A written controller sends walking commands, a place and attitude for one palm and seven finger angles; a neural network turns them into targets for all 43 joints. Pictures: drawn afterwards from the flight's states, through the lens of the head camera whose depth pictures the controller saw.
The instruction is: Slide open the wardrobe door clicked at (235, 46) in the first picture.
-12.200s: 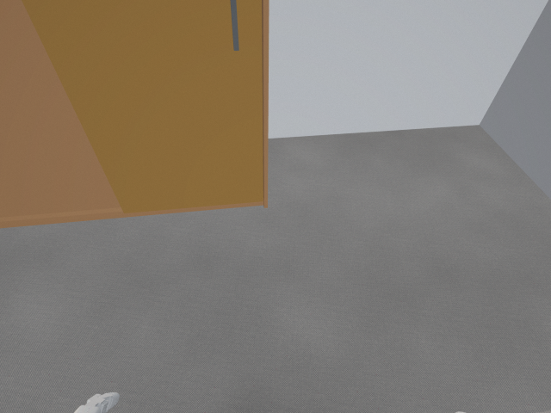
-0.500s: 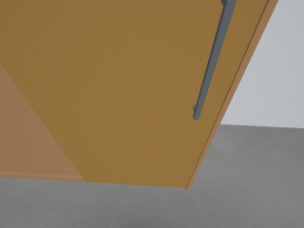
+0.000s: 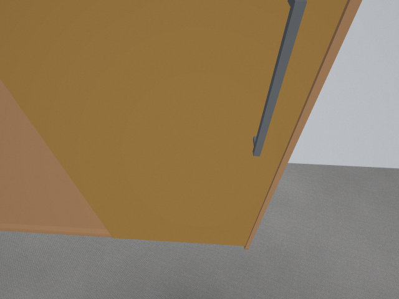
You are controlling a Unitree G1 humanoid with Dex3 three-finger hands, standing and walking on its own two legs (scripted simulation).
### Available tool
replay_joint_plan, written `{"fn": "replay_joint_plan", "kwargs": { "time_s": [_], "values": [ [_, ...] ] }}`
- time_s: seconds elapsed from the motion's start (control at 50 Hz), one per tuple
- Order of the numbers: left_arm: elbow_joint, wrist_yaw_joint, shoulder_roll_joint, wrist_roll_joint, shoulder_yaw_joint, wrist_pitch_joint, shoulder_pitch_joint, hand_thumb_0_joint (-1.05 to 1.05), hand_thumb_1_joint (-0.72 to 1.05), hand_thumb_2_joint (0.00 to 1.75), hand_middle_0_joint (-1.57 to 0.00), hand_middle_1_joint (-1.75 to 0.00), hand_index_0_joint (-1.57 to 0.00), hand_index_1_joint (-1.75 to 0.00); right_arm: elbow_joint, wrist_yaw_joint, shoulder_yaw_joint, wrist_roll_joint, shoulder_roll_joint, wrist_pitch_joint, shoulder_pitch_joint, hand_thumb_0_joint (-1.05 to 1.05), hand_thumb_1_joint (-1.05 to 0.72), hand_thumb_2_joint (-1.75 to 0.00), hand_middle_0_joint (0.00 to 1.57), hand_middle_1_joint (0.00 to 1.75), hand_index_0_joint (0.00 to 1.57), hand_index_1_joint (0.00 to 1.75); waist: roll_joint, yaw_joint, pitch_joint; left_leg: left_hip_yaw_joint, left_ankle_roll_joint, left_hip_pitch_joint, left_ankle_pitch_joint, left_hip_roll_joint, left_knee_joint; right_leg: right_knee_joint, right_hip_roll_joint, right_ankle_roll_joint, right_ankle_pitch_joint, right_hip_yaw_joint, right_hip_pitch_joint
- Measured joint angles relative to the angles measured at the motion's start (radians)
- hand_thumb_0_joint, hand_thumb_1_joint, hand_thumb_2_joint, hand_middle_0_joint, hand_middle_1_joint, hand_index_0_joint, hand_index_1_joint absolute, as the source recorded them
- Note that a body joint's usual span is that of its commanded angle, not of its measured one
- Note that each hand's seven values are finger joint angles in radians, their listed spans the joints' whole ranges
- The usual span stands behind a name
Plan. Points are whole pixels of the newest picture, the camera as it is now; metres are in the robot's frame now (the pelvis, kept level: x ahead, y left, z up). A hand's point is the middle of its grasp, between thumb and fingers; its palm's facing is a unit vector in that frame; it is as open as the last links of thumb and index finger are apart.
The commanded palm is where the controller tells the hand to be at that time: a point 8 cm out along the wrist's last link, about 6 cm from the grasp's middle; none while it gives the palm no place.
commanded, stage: raise the hand with hooked fingers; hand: right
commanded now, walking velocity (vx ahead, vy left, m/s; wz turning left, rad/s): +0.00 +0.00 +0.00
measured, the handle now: (270, 92) +0.46 -0.11 +0.19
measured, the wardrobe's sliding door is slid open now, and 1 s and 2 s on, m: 0.00 0.00 0.00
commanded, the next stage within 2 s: none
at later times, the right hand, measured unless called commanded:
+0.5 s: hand out of the picture +0.13 -0.22 -0.04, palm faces +0.10 +0.99 +0.02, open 8.7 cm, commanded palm +0.13 -0.27 +0.00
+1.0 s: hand (382, 257) +0.19 -0.27 +0.08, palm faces +0.13 +0.99 -0.08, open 11.7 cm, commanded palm +0.16 -0.31 +0.09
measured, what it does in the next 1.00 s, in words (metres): stands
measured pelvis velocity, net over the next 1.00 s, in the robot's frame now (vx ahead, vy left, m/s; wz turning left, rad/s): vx -0.02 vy -0.02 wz -0.05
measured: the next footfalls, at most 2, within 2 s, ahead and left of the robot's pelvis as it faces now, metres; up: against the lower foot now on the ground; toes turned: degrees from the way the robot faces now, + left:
none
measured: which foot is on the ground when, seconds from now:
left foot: down 0.00-1.00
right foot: down 0.00-1.00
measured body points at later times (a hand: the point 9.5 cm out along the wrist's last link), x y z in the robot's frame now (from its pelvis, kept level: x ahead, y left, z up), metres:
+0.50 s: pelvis -0.03 +0.00 -0.06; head +0.00 -0.01 +0.39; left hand +0.20 +0.24 -0.08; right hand +0.12 -0.27 -0.04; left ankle +0.01 +0.09 -0.75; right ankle -0.04 -0.10 -0.75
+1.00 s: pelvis -0.02 -0.02 -0.03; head -0.01 -0.02 +0.42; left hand +0.14 +0.21 -0.11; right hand +0.18 -0.33 +0.08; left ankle +0.01 +0.09 -0.75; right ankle -0.04 -0.10 -0.75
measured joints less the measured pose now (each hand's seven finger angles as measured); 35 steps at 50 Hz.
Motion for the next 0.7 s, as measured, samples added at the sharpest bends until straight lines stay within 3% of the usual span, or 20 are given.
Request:
{"fn": "replay_joint_plan", "kwargs": {
  "time_s": [0.08,0.12,0.14,0.18,0.24,0.32,0.36,0.4,0.44,0.52,0.6,0.66,0.7],
  "values": [
    [-0.009,0.000,0.004,-0.003,0.002,0.002,-0.003,0.00,0.91,0.90,-0.21,-0.30,-0.20,-0.30,0.000,-0.010,0.000,-0.001,0.005,-0.005,0.003,0.01,-0.91,-0.89,0.20,0.30,0.20,0.29,-0.007,0.000,-0.002,0.000,-0.003,-0.007,0.001,-0.003,0.004,0.022,-0.004,0.000,-0.007,-0.001,-0.015],
    [-0.120,0.018,0.008,-0.030,0.004,-0.038,0.041,0.00,0.91,0.90,-0.21,-0.30,-0.20,-0.30,-0.340,-0.008,-0.079,0.067,0.026,0.068,0.102,0.02,-0.90,-0.89,0.20,0.30,0.20,0.30,-0.010,-0.010,0.019,-0.004,-0.003,-0.014,-0.009,0.001,0.034,0.046,0.000,-0.002,-0.020,-0.006,-0.018],
    [-0.170,0.033,0.012,-0.033,0.003,-0.084,0.068,0.00,0.91,0.90,-0.21,-0.30,-0.20,-0.30,-0.502,-0.020,-0.092,0.089,0.029,0.035,0.142,0.02,-0.90,-0.89,0.20,0.31,0.20,0.30,-0.013,-0.018,0.021,-0.005,-0.003,-0.020,-0.019,0.007,0.055,0.051,0.005,-0.002,-0.022,-0.007,-0.016],
    [-0.243,0.042,0.021,-0.040,0.008,-0.150,0.093,0.01,0.91,0.90,-0.21,-0.30,-0.20,-0.30,-0.730,-0.045,-0.104,0.136,0.034,-0.032,0.174,0.02,-0.89,-0.89,0.21,0.32,0.20,0.31,-0.029,-0.010,-0.005,0.006,-0.007,-0.039,-0.041,0.023,0.093,0.075,0.018,-0.005,-0.028,0.006,-0.036],
    [-0.342,0.034,0.028,-0.037,0.022,-0.197,0.071,0.01,0.91,0.90,-0.20,-0.30,-0.20,-0.30,-0.887,-0.003,-0.151,0.191,0.039,-0.165,0.127,0.02,-0.85,-0.87,0.21,0.34,0.20,0.33,-0.052,0.013,-0.058,0.024,-0.011,-0.113,-0.069,0.035,0.163,0.166,0.025,-0.012,-0.058,0.021,-0.125],
    [-0.466,0.003,0.013,-0.032,0.029,-0.229,-0.007,0.01,0.91,0.90,-0.21,-0.30,-0.20,-0.30,-0.913,0.178,-0.206,0.275,0.024,-0.413,0.098,0.01,-0.79,-0.84,0.21,0.38,0.20,0.37,-0.029,0.024,-0.120,0.010,-0.002,-0.294,-0.122,0.030,0.327,0.340,0.014,-0.007,-0.126,0.001,-0.302],
    [-0.535,-0.014,0.019,-0.038,0.031,-0.236,-0.034,0.01,0.91,0.90,-0.21,-0.30,-0.20,-0.30,-0.895,0.303,-0.214,0.300,0.020,-0.482,0.121,0.01,-0.75,-0.83,0.21,0.41,0.20,0.40,-0.014,0.023,-0.121,0.006,0.004,-0.359,-0.149,0.025,0.400,0.418,0.007,-0.007,-0.159,-0.006,-0.366],
    [-0.595,-0.014,0.035,-0.046,0.032,-0.234,-0.046,0.01,0.91,0.90,-0.21,-0.30,-0.20,-0.30,-0.882,0.397,-0.215,0.304,0.012,-0.468,0.162,0.01,-0.71,-0.81,0.21,0.43,0.21,0.43,0.001,0.013,-0.127,0.006,0.005,-0.415,-0.172,0.024,0.459,0.481,0.004,-0.006,-0.185,-0.007,-0.422],
    [-0.640,-0.003,0.052,-0.049,0.040,-0.228,-0.046,0.01,0.91,0.90,-0.21,-0.30,-0.20,-0.30,-0.888,0.437,-0.221,0.313,0.006,-0.414,0.207,0.01,-0.66,-0.79,0.22,0.46,0.22,0.45,0.014,-0.003,-0.129,0.012,0.007,-0.452,-0.190,0.025,0.500,0.529,0.002,-0.005,-0.204,-0.002,-0.464],
    [-0.666,0.023,0.069,-0.044,0.055,-0.231,-0.028,0.01,0.91,0.90,-0.21,-0.30,-0.20,-0.30,-0.979,0.373,-0.262,0.330,0.015,-0.370,0.276,0.02,-0.56,-0.75,0.23,0.52,0.23,0.51,0.017,-0.039,-0.113,0.047,0.011,-0.461,-0.207,0.022,0.527,0.589,-0.005,-0.001,-0.230,0.032,-0.499],
    [-0.624,0.036,0.065,-0.038,0.032,-0.247,-0.012,0.01,0.91,0.90,-0.20,-0.30,-0.20,-0.30,-1.120,0.307,-0.273,0.321,0.004,-0.427,0.261,0.02,-0.47,-0.71,0.23,0.58,0.23,0.57,-0.005,-0.059,-0.101,0.088,0.010,-0.438,-0.208,0.022,0.516,0.617,-0.006,-0.001,-0.238,0.073,-0.505],
    [-0.588,0.044,0.050,-0.047,-0.005,-0.252,-0.013,0.01,0.91,0.90,-0.20,-0.30,-0.20,-0.30,-1.148,0.347,-0.252,0.319,-0.024,-0.424,0.175,0.02,-0.40,-0.68,0.23,0.62,0.23,0.62,-0.035,-0.051,-0.092,0.103,0.007,-0.420,-0.199,0.024,0.499,0.617,-0.004,-0.004,-0.233,0.089,-0.501],
    [-0.573,0.051,0.031,-0.057,-0.028,-0.248,-0.011,0.01,0.91,0.90,-0.21,-0.30,-0.20,-0.30,-1.126,0.394,-0.241,0.318,-0.055,-0.368,0.115,0.02,-0.35,-0.66,0.23,0.65,0.23,0.65,-0.048,-0.039,-0.093,0.098,0.004,-0.413,-0.186,0.023,0.479,0.598,-0.004,-0.006,-0.222,0.083,-0.493]
  ]
}}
